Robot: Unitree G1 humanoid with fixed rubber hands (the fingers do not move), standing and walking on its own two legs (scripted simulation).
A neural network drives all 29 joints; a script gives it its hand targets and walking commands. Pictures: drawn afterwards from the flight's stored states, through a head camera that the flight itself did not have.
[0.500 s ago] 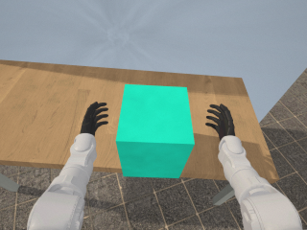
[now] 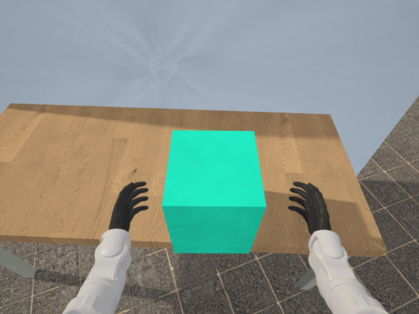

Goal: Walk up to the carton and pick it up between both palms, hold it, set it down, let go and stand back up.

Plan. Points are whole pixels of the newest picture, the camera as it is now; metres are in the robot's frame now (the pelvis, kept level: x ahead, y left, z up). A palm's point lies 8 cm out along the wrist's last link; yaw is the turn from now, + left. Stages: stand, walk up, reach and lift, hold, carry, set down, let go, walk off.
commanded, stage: set down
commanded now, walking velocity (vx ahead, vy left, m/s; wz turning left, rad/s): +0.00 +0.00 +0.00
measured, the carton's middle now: (212, 194) +0.41 +0.00 -0.08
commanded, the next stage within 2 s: let go in 1.68 s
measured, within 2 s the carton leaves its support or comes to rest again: neither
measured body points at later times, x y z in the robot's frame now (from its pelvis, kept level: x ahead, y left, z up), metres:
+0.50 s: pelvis +0.02 +0.00 +0.01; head +0.02 +0.01 +0.46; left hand +0.28 +0.21 -0.03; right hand +0.26 -0.21 -0.03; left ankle +0.02 +0.13 -0.73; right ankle +0.03 -0.11 -0.73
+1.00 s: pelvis +0.03 +0.01 +0.01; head +0.03 +0.02 +0.46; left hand +0.25 +0.21 -0.05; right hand +0.23 -0.22 -0.04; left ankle +0.02 +0.13 -0.73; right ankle +0.03 -0.11 -0.73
